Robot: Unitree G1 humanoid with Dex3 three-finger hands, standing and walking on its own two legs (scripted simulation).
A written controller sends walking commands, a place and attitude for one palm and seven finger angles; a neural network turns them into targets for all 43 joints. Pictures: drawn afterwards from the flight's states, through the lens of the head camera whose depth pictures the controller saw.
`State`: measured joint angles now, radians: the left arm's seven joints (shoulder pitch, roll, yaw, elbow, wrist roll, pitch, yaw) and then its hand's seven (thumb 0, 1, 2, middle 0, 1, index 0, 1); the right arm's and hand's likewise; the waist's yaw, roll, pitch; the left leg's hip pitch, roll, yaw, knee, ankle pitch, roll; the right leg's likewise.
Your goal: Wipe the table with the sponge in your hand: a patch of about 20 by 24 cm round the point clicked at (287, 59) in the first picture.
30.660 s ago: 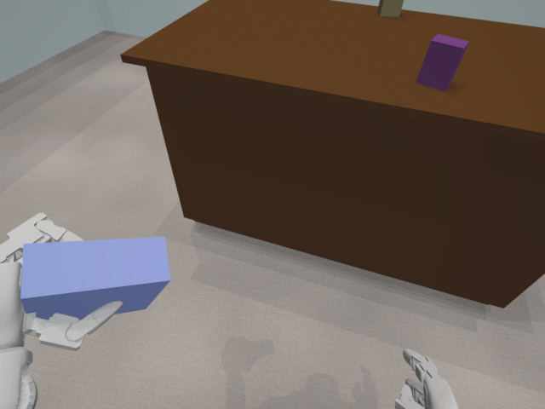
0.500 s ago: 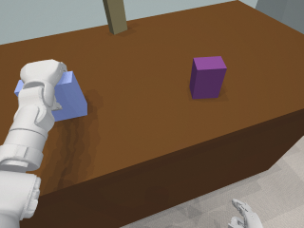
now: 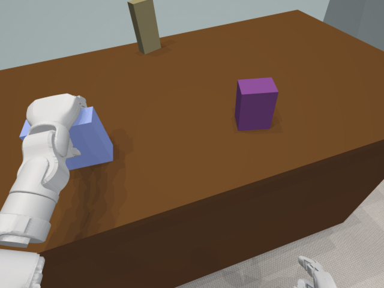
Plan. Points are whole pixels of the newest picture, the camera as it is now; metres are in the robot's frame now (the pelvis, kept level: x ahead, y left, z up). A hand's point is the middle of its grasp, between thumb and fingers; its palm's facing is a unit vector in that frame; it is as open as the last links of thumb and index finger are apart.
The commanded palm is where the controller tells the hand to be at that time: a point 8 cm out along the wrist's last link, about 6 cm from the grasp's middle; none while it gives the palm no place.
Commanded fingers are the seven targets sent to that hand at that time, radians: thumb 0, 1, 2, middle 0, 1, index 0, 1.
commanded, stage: wipe back along the middle lane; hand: left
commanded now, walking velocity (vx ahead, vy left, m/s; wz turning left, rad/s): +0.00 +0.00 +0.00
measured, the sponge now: (77, 148) +0.37 +0.29 +0.11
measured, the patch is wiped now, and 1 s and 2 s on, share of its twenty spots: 0.55 0.55 0.60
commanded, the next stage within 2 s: slide across to the third lane in 1.20 s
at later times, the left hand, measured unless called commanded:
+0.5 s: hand (66, 149) +0.32 +0.27 +0.16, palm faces +0.07 -0.01 -1.00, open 9.2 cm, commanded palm +0.28 +0.26 +0.18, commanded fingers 0.00 0.10 1.30 -1.20 -1.60 -1.20 -1.60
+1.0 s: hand (65, 166) +0.28 +0.25 +0.16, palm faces +0.13 -0.03 -0.99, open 9.1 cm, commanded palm +0.24 +0.24 +0.18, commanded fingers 0.00 0.10 1.30 -1.20 -1.60 -1.20 -1.60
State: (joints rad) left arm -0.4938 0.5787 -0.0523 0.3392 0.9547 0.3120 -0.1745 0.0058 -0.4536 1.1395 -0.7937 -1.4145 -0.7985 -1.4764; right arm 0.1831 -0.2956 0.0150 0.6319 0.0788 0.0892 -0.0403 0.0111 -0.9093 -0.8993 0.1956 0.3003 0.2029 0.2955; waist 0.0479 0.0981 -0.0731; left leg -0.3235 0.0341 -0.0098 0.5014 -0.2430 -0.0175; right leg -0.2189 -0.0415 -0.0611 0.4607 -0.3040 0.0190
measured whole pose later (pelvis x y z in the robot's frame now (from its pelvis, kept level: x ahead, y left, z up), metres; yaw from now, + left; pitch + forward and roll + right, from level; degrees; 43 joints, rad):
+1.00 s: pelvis -0.01 -0.01 -0.01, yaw +0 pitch +1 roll +0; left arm -0.14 0.51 -0.10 -0.14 0.95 0.50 -0.14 0.04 -0.43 1.12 -0.76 -1.44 -0.78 -1.48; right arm 0.05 -0.28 0.06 0.59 0.09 0.08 -0.03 0.01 -0.91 -0.90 0.20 0.30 0.20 0.30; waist 0.11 0.12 -0.08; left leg -0.30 0.04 -0.01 0.55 -0.26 -0.03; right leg -0.21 -0.04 -0.05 0.55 -0.34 0.01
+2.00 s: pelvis -0.03 -0.03 +0.00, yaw -1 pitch -3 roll +1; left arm -0.19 0.40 -0.26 -0.24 0.89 0.50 -0.08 0.01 -0.45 1.12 -0.79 -1.42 -0.83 -1.42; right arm 0.01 -0.24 0.07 0.61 0.08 0.04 -0.01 0.01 -0.91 -0.90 0.20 0.30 0.20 0.30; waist 0.14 0.12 -0.07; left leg -0.24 0.06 -0.01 0.51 -0.22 -0.06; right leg -0.18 -0.02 -0.06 0.56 -0.33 -0.02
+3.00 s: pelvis -0.02 -0.04 +0.00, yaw -1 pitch +1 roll +1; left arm -0.56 0.44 -0.19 0.37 0.96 0.45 -0.16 -0.01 -0.49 1.15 -0.82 -1.41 -0.85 -1.39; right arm 0.13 -0.30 0.03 0.68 0.08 0.08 -0.06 0.01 -0.91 -0.90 0.19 0.30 0.20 0.30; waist 0.05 0.11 -0.09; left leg -0.29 0.07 -0.02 0.50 -0.23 -0.03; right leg -0.22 0.00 -0.06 0.54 -0.34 -0.03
